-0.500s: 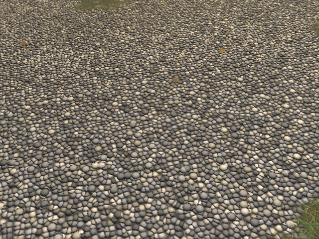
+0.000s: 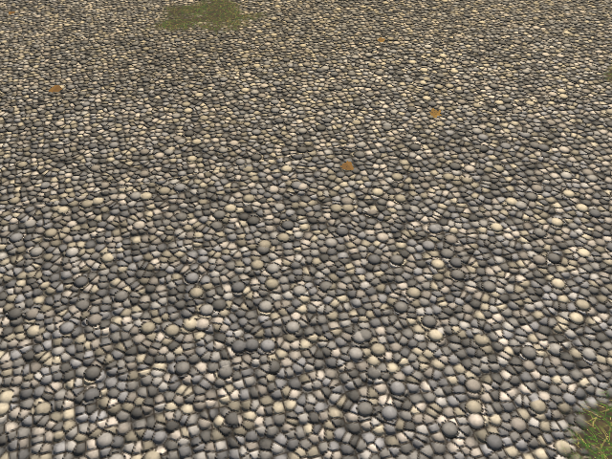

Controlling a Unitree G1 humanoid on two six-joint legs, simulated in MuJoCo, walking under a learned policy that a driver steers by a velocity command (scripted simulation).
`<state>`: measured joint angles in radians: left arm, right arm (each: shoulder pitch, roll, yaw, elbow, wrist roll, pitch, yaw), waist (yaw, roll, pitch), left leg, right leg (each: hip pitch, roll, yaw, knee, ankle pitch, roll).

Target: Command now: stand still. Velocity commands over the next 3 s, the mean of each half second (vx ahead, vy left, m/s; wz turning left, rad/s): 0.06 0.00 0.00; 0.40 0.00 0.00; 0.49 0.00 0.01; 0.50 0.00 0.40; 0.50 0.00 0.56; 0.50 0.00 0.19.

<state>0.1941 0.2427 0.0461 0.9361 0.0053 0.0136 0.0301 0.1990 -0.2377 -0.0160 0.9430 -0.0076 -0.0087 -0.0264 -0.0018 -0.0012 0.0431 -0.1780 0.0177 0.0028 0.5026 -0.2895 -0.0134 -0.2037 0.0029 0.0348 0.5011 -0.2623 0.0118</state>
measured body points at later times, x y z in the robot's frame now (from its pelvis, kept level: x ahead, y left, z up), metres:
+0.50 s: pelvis +0.02 +0.00 +0.00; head +0.02 -0.01 +0.45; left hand +0.06 +0.26 -0.15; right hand +0.03 -0.27 -0.15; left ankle -0.01 +0.13 -0.74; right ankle +0.00 -0.12 -0.73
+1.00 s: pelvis +0.24 +0.02 -0.02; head +0.27 +0.02 +0.43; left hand +0.12 +0.27 -0.16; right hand +0.48 -0.20 -0.10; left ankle +0.38 +0.12 -0.74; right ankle +0.02 -0.12 -0.73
